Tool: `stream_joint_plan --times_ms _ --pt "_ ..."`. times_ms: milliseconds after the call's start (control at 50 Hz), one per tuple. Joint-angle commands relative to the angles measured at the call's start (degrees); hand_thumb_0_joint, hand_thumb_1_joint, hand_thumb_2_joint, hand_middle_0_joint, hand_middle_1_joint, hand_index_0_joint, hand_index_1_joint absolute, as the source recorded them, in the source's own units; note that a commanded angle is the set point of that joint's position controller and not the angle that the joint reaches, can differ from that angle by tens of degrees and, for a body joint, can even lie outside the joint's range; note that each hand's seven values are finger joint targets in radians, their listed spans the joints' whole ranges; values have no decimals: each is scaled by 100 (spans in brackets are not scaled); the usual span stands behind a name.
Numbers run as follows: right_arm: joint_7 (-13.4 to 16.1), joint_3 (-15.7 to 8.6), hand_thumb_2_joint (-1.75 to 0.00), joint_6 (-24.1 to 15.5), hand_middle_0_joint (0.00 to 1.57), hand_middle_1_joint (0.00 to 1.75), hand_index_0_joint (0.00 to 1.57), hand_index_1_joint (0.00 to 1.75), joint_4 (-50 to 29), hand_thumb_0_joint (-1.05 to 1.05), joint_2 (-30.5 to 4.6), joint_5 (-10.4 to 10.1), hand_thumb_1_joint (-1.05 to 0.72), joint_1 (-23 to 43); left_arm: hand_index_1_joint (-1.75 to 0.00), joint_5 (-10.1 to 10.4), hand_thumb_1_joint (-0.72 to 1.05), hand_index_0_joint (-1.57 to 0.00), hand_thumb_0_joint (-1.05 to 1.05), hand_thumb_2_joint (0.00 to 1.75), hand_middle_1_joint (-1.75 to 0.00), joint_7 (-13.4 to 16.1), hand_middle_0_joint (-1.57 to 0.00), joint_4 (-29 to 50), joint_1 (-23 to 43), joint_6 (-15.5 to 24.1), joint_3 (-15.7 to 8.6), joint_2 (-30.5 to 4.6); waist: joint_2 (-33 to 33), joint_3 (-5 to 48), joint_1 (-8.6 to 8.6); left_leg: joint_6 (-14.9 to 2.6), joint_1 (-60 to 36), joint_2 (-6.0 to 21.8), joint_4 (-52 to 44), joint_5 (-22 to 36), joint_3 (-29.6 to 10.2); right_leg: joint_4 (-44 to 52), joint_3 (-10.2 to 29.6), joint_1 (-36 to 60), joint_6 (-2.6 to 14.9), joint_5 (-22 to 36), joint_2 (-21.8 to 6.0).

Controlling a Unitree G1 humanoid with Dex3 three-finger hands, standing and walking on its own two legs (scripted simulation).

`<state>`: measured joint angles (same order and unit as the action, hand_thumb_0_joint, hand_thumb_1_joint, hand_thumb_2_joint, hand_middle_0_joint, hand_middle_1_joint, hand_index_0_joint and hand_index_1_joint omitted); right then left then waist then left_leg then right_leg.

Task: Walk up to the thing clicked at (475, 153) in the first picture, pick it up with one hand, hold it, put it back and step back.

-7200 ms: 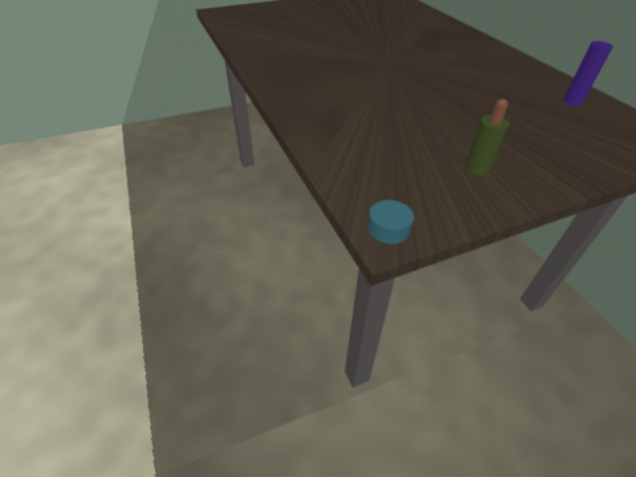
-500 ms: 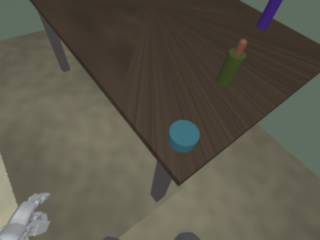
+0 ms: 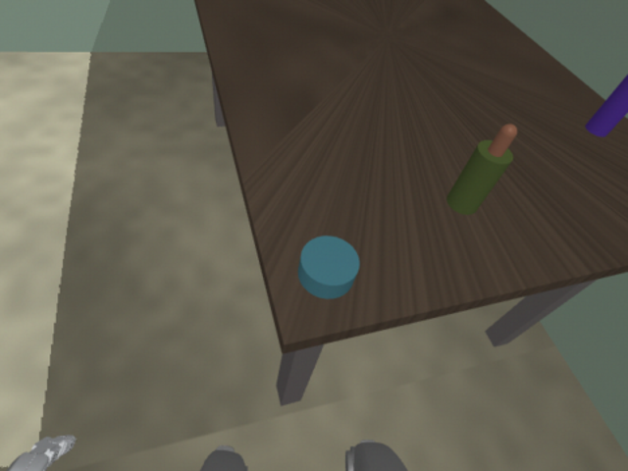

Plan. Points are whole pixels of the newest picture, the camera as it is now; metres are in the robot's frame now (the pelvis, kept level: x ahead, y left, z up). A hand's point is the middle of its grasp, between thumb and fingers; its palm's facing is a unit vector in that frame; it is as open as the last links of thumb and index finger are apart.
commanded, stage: walk up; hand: right
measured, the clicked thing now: (484, 168) +0.57 -0.23 +0.08
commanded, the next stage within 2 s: none
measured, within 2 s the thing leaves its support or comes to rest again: neither
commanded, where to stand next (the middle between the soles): +0.04 -0.18 m, yaw +18 degrees
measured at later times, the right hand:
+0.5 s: hand out of the picture +0.12 -0.48 -0.11, palm faces -0.34 +0.81 -0.48, open 7.4 cm
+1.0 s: hand out of the picture +0.13 -0.45 -0.11, palm faces -0.40 +0.81 -0.42, open 7.4 cm
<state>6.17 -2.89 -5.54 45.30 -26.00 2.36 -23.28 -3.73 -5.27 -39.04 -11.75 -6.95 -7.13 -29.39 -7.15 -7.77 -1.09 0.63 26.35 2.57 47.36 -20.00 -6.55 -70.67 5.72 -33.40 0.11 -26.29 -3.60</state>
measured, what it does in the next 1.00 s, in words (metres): steps to the right, turning left: right foot, then left foot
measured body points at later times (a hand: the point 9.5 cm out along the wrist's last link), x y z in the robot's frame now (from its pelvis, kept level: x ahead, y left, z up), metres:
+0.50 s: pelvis -0.03 -0.22 +0.01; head -0.01 -0.20 +0.46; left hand -0.10 +0.09 -0.11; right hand +0.14 -0.52 -0.08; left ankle -0.07 -0.11 -0.67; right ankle +0.00 -0.28 -0.70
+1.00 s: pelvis -0.04 -0.22 +0.03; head -0.03 -0.21 +0.48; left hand -0.11 +0.10 -0.09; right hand +0.15 -0.49 -0.08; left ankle -0.10 -0.12 -0.70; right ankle +0.08 -0.32 -0.67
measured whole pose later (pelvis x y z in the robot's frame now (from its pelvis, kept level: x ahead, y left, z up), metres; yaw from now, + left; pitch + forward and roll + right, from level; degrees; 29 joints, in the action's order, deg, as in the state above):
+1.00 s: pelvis -0.04 -0.22 +0.03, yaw +23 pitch -3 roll +1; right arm 0.2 -1.5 -2.7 51.9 -22.1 1.8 -16.3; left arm -0.7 -2.6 -52.0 -15.7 0.1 -3.7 -24.1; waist -2.6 -3.6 -0.6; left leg -0.8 10.9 -0.5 33.3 -20.0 1.0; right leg -46.6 -0.2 -25.5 0.5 -21.8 -4.0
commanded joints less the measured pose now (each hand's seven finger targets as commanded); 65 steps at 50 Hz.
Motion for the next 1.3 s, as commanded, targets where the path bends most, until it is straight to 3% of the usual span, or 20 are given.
stream_joint_plan --times_ms 0,80,120,140,160,200,280,400,560,720,760,780,800,880,1020,1060,1080,1100,1220,1280 --pt "106 -718 -90 -17 20 30 20 30 -367 0 -2205 45 -90 -438 -30 45 90 -20 0 90 -30 44 -20 753 278 179 -309 -802 1624 708 215 -1439 -227 982 -1373 187 -1706 422 -201 -200 -67 -241 -27" --pt "94 -720 -90 66 20 30 20 30 -497 0 -2374 100 -90 43 -30 96 90 -20 0 90 -30 78 -20 553 -325 258 -417 -854 2230 956 -124 -1357 405 1058 -1229 307 -1940 1367 -469 639 9 -596 30" --pt "112 -563 -90 162 20 30 20 30 -483 0 -1935 97 -90 399 -30 39 90 -20 0 90 -30 132 -20 135 -1442 330 -529 -862 1311 1370 -874 -727 1439 192 289 102 -728 3140 -587 2288 156 -238 230" --pt "144 -347 -90 196 20 30 20 30 -580 0 -1201 -36 -90 392 -30 -101 90 -20 0 90 -30 193 -20 159 -1580 384 -591 -1394 -754 971 -1102 -309 2917 -845 2214 -1128 146 4432 1474 2350 438 -1056 -956" --pt "309 -492 -90 216 20 30 20 30 -790 0 -1330 -24 -90 613 -30 32 90 -20 0 90 -30 243 -20 593 -3 389 -643 -2187 -1638 609 -323 -187 2958 -478 2822 -1916 177 5968 3953 1287 1195 -1577 -2104" --pt "252 -553 -90 190 20 30 20 30 -235 0 -1639 -118 -90 534 -30 138 90 -20 0 90 -30 300 -20 520 493 384 -495 -1534 271 -177 51 -208 2227 -167 2804 -954 -66 5495 2570 720 698 -1479 -1430" --pt "-31 -422 -90 202 20 30 20 30 236 0 -1346 -224 -90 -104 -30 21 90 -20 0 90 -30 350 -20 58 250 448 -326 -962 -150 392 -24 -451 1164 -113 1928 -949 503 4321 934 1491 990 190 -1075" --pt "-352 -335 -90 271 20 30 20 30 -107 0 -1085 -123 -90 708 -30 184 90 -20 0 90 -30 509 -20 -390 -600 836 -237 -1011 496 611 -340 -354 1131 -240 869 -1095 -23 4797 1768 2705 1150 195 -1983" --pt "-461 -335 -90 341 20 30 20 30 15 0 -936 -160 -90 823 -30 172 90 -20 0 90 -30 519 -20 -572 -752 942 -170 -917 -121 644 -275 -330 131 -339 -65 -791 645 5069 396 2678 599 1627 -1631" --pt "-509 -376 -90 327 20 30 20 30 251 0 -827 -157 -90 397 -30 148 90 -20 0 90 -30 394 -20 -467 -423 813 -66 -790 6 683 130 -486 -1510 -363 -1602 -197 1081 4889 -710 1475 623 -281 -1223" --pt "-474 -502 -90 237 20 30 20 30 352 0 -1161 -73 -90 42 -30 141 90 -20 0 90 -30 373 -20 -391 -282 809 94 -337 1193 743 461 -805 -2806 378 -2524 -854 -557 3429 -1273 -98 314 -669 -754" --pt "-449 -593 -90 209 20 30 20 30 259 0 -1711 -18 -90 39 -30 257 90 -20 0 90 -30 353 -20 -304 -47 774 88 -241 2029 364 562 -1550 -2410 1748 -3396 -2788 -3006 2387 -1399 -1082 12 -720 -16" --pt "-433 -659 -90 202 20 30 20 30 192 0 -1940 -144 -90 299 -30 197 90 -20 0 90 -30 378 -20 -317 260 791 -65 -762 1696 -263 595 -2086 -1500 2292 -3775 -2845 -3562 1631 -473 -924 20 -563 -372" --pt "-427 -377 -90 80 20 30 20 30 133 0 -1211 -143 -90 820 -30 279 90 -20 0 90 -30 352 -20 -793 -461 805 16 -607 1131 290 108 -1339 -1772 1257 -2758 1145 -872 1862 -364 -32 80 177 -202" --pt "-563 -219 -90 355 20 30 20 30 206 0 -997 -140 -90 1392 -30 301 90 -20 0 90 -30 481 -20 -1248 -444 955 100 -471 1401 495 -120 -842 -87 580 -1623 528 248 3734 -900 2496 100 1371 383" --pt "-572 -61 -90 428 20 30 20 30 256 0 -501 -197 -90 946 -30 235 90 -20 0 90 -30 584 -20 -1264 -523 1104 -7 -981 -173 891 -103 -425 438 22 28 -165 691 4701 1191 3133 474 1816 -959" --pt "-514 -110 -90 499 20 30 20 30 343 0 -631 -199 -90 922 -30 298 90 -20 0 90 -30 590 -20 -1253 -348 1106 1 -1208 -295 1051 -42 -324 73 -141 394 -1547 617 5136 2277 2539 1147 1133 -1778" --pt "-490 -187 -90 535 20 30 20 30 512 0 -843 -174 -90 914 -30 291 90 -20 0 90 -30 588 -20 -1198 -114 1090 18 -1207 -59 910 1 -281 -168 -15 550 -1674 393 5091 2418 2152 1360 709 -1830" --pt "-559 -262 -90 442 20 30 20 30 1101 0 -759 -99 -90 588 -30 321 90 -20 0 90 -30 588 -20 -1265 597 928 257 -722 14 974 306 -271 -1543 -104 -1638 187 732 4146 417 1122 649 1397 -787" --pt "-589 -271 -90 439 20 30 20 30 920 0 -1105 -131 -90 1650 -30 402 90 -20 0 90 -30 591 -20 -1455 699 891 304 -534 853 606 -43 -762 -512 848 -2262 -246 -383 3649 -393 1686 177 712 40"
